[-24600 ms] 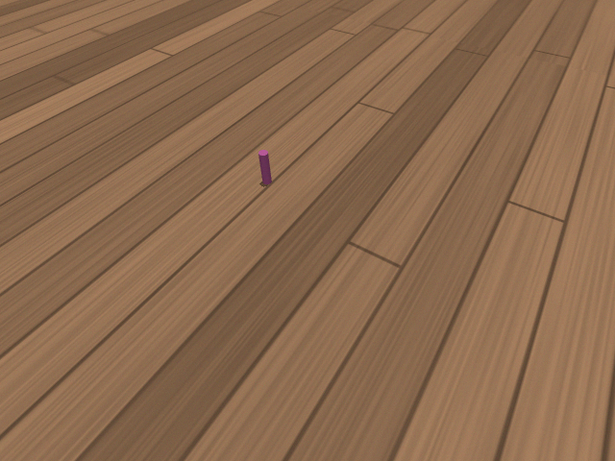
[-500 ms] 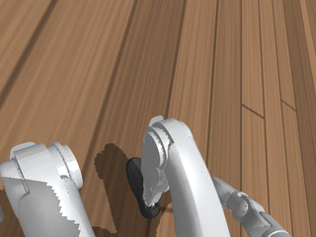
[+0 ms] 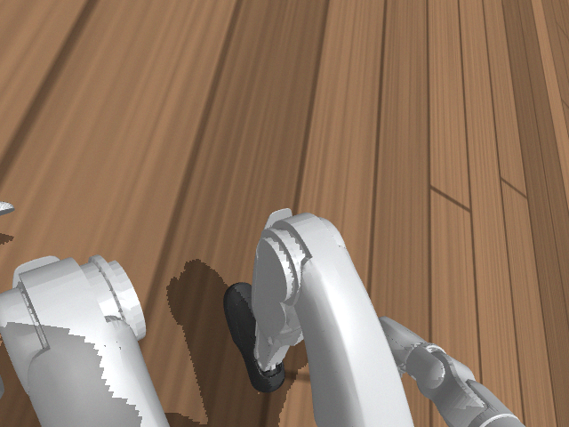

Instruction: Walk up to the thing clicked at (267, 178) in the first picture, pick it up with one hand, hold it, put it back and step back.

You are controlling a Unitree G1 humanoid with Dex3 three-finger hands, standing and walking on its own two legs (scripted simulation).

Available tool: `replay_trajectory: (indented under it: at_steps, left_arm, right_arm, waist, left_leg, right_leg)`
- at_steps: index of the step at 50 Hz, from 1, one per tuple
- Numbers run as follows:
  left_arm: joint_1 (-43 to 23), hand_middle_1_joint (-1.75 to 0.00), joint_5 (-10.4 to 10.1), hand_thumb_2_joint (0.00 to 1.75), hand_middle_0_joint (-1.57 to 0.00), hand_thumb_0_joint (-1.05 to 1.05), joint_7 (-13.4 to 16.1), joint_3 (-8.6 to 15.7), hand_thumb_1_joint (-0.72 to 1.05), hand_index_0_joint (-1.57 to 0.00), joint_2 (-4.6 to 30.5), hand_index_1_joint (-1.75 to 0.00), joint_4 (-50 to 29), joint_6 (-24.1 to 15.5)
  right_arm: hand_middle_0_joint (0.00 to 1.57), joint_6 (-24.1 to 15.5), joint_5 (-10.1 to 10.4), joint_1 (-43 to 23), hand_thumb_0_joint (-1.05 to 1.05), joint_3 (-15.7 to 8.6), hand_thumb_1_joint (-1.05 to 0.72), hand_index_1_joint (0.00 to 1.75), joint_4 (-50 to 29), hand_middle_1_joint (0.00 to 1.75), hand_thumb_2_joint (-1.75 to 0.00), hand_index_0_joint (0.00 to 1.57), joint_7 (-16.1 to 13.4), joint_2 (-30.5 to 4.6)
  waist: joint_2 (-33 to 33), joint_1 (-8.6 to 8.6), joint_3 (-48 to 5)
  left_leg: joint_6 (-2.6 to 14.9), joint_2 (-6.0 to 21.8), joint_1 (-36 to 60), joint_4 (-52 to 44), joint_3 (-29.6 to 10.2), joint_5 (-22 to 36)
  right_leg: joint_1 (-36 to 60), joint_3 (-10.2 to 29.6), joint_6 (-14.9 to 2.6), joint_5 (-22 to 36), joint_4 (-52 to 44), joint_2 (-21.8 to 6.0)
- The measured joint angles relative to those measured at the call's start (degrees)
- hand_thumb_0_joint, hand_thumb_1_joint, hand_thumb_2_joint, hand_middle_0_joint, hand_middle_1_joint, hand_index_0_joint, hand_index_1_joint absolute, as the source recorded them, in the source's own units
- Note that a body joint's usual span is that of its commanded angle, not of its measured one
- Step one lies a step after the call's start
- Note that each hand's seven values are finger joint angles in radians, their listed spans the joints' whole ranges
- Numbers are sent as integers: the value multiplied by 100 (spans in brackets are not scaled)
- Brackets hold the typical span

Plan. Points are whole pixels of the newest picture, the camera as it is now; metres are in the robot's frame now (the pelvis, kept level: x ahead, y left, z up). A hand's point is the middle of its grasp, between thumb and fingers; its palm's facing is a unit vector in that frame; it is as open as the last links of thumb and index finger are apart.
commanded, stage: withdraw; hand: left
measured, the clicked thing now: out of the picture +0.43 +0.31 -0.19
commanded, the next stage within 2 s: rise in 0.26 s
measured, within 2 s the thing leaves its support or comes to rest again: neither
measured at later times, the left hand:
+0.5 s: hand out of the picture +0.39 +0.39 -0.06, palm faces +0.41 -0.90 -0.13, open 17.6 cm
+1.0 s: hand out of the picture +0.27 +0.34 +0.09, palm faces +0.30 -0.84 -0.46, open 17.3 cm
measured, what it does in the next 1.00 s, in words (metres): rises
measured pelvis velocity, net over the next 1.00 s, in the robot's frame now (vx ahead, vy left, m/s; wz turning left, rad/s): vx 0.02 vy -0.02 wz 0.21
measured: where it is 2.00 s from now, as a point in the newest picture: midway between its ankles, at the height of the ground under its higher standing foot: (189, 398)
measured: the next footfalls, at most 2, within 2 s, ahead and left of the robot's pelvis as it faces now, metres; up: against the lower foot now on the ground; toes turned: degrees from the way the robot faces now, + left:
none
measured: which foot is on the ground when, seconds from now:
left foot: down 0.00-1.00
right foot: down 0.00-1.00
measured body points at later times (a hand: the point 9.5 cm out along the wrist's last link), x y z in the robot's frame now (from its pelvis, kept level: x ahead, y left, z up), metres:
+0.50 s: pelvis +0.01 +0.00 +0.03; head +0.18 +0.17 +0.41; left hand +0.37 +0.44 -0.05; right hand +0.20 -0.23 -0.03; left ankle +0.08 +0.13 -0.25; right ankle +0.15 -0.14 -0.25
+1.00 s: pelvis +0.02 -0.02 +0.19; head +0.20 +0.06 +0.59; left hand +0.25 +0.38 +0.12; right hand +0.23 -0.23 +0.06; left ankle +0.08 +0.13 -0.25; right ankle +0.15 -0.14 -0.25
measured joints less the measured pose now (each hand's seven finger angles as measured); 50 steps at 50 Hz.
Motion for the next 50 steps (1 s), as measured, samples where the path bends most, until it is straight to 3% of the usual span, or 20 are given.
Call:
replay_trajectory:
  at_steps: [5,9,13,17,20,22,24,27,32,36,42,45,50]
  left_arm:
    - [101,-8,21,9,-16,-1,-105,265,-48,-15,26,-9,-391,110]
    - [200,-5,-24,7,-10,-1,-284,369,-52,-10,-20,-5,-1044,394]
    - [389,-3,-155,6,-7,-2,-631,176,-53,-7,-109,-3,-1633,871]
    - [583,-3,-443,4,-6,-2,-1018,-93,-56,-6,-271,-3,-1864,1416]
    - [575,-2,-596,4,-5,-2,-1199,-115,-57,-5,-445,-2,-1881,1745]
    - [517,-3,-168,4,-5,-2,-1136,-45,-57,-5,-435,-3,-1912,2055]
    - [395,-4,81,5,-5,-2,-1077,-140,-57,-5,-363,-4,-1822,2392]
    - [335,-5,436,6,-6,-2,-968,-63,-57,-6,-339,-5,-2022,2913]
    - [391,-6,773,6,-7,-2,-799,4,-58,-6,-249,-7,-2377,3580]
    - [729,-6,801,4,-6,-2,-680,-51,-58,-6,-345,-6,-2769,4128]
    - [1742,-6,720,4,-5,-2,-536,-525,-57,-5,-1035,-6,-4048,5056]
    - [2412,-6,652,5,-5,-2,-425,-853,-56,-5,-1489,-6,-4936,5489]
    - [3176,-6,569,7,-6,-2,-179,-1280,-52,-6,-2032,-7,-5790,6035]
  right_arm:
    - [21,34,28,59,0,-40,-91,30,-35,30,-90,21,-14,-2]
    - [21,77,122,225,0,-228,-90,30,13,30,-90,21,-34,38]
    - [21,173,340,473,0,-491,-91,30,131,30,-90,21,-88,99]
    - [21,215,640,674,0,-736,-90,30,187,30,-90,21,-162,103]
    - [21,186,826,739,0,-904,-90,30,178,30,-90,21,-225,99]
    - [21,207,999,769,0,-1143,-89,30,201,30,-90,21,-261,199]
    - [21,282,1141,813,0,-1352,-90,30,197,30,-91,21,-290,294]
    - [21,389,1314,882,0,-1574,-92,30,177,30,-91,21,-324,393]
    - [21,533,1533,1121,0,-1936,-94,30,217,30,-92,20,-357,450]
    - [21,679,1719,1354,0,-2276,-92,30,278,30,-91,20,-391,432]
    - [21,824,2033,1567,1,-2676,-91,30,258,30,-91,20,-488,467]
    - [21,837,2192,1585,1,-2758,-91,30,116,30,-90,20,-623,538]
    - [21,682,2352,1527,1,-2782,-90,30,-111,30,-90,20,-932,667]
  waist:
    - [9,50,-1]
    - [95,167,-135]
    - [312,316,-485]
    - [602,452,-896]
    - [757,537,-1111]
    - [795,573,-1236]
    - [831,597,-1376]
    - [913,628,-1552]
    - [1165,716,-1871]
    - [1452,876,-2133]
    - [1671,1190,-2358]
    - [1670,1277,-2407]
    - [1553,1312,-2460]
  left_leg:
    - [-9,7,21,-14,1,-10]
    - [-22,3,12,-82,58,-10]
    - [-15,4,-30,-239,186,-11]
    - [59,19,-103,-447,387,14]
    - [120,31,-137,-587,536,56]
    - [140,46,-144,-684,634,88]
    - [147,52,-153,-805,741,127]
    - [152,62,-132,-1013,869,170]
    - [170,81,-38,-1412,1133,191]
    - [208,107,54,-1767,1367,204]
    - [207,190,525,-2523,1663,247]
    - [161,233,965,-3042,1739,280]
    - [36,271,1938,-4036,1808,355]
  right_leg:
    - [9,-1,-1,2,-8,-5]
    - [-4,29,-17,-26,-27,-48]
    - [-44,91,-66,-97,-93,-128]
    - [-96,205,-54,-165,-201,-210]
    - [-123,294,-57,-183,-272,-256]
    - [-150,355,-92,-185,-311,-283]
    - [-186,420,-156,-187,-360,-321]
    - [-201,493,-205,-191,-480,-374]
    - [-197,661,-263,-245,-702,-471]
    - [-189,827,-222,-273,-926,-530]
    - [101,1030,-72,-212,-1512,-570]
    - [459,1052,-10,-155,-1971,-584]
    - [1326,1009,-92,-88,-2846,-629]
